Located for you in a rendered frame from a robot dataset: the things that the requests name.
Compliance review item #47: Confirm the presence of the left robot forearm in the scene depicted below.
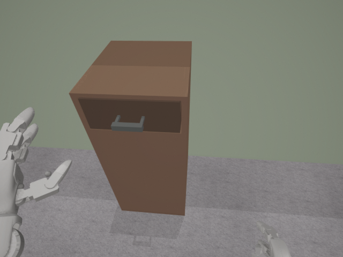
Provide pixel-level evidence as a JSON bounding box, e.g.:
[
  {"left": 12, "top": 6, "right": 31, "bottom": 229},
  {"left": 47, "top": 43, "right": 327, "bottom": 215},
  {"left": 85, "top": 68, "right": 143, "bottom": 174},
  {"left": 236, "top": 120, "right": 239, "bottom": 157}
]
[{"left": 0, "top": 214, "right": 25, "bottom": 257}]

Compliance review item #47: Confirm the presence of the handle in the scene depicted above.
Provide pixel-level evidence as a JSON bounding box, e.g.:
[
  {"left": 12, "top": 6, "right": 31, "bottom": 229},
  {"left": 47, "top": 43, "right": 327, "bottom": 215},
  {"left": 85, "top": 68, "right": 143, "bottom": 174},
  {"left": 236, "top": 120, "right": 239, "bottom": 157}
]
[{"left": 111, "top": 115, "right": 145, "bottom": 132}]

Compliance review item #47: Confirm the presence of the robot left hand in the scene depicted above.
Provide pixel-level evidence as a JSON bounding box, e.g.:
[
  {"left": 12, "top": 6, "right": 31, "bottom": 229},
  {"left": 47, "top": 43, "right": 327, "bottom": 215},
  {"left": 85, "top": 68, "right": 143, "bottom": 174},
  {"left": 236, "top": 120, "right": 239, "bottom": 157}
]
[{"left": 0, "top": 107, "right": 72, "bottom": 214}]

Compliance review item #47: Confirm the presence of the drawer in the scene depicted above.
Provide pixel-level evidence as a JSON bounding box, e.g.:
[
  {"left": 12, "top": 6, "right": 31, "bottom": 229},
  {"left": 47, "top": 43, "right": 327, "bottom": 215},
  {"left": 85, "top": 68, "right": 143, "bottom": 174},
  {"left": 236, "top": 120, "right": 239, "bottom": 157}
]
[{"left": 78, "top": 97, "right": 181, "bottom": 133}]

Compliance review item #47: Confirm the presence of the cabinet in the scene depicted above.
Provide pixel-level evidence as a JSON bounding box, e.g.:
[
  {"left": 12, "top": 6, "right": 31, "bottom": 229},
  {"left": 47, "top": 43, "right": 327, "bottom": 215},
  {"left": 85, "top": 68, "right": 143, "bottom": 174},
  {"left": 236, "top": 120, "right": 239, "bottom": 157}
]
[{"left": 69, "top": 41, "right": 192, "bottom": 216}]

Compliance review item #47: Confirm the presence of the robot right hand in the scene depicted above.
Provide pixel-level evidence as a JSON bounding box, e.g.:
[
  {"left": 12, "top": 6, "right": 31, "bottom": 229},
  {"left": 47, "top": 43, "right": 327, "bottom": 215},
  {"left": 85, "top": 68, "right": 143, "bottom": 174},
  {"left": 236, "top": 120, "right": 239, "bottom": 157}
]
[{"left": 252, "top": 221, "right": 291, "bottom": 257}]

